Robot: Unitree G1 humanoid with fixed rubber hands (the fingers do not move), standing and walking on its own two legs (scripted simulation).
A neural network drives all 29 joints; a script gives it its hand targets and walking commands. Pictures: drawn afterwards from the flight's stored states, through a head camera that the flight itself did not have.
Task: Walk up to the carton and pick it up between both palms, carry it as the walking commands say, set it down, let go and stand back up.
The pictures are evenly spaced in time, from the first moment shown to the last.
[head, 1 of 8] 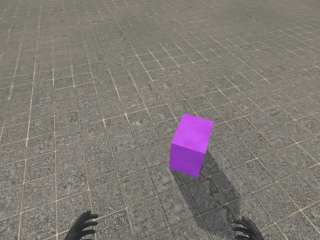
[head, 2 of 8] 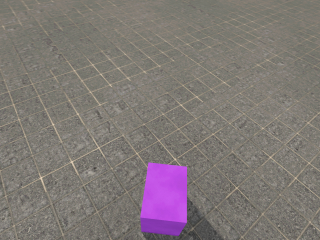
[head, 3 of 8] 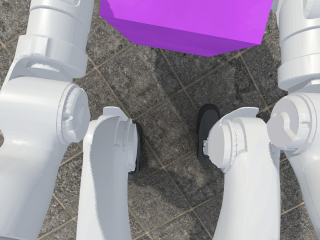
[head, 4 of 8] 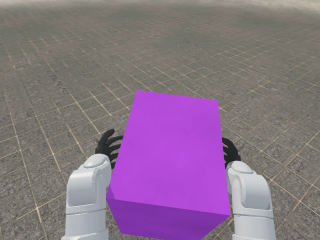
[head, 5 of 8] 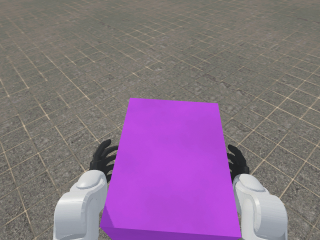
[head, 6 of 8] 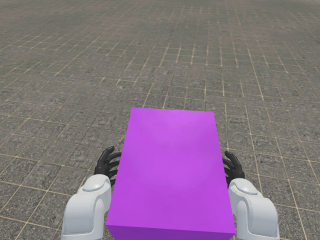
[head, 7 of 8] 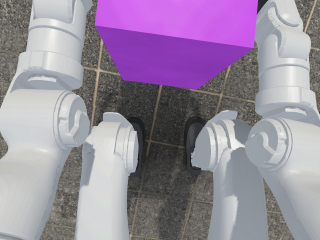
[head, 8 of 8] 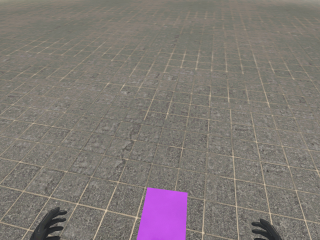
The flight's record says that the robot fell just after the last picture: no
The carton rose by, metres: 0.66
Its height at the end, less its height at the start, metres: +0.00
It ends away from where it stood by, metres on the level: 1.60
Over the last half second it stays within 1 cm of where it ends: yes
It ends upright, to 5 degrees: yes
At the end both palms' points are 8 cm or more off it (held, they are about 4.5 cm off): yes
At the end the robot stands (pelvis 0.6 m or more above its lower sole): yes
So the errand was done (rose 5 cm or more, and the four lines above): yes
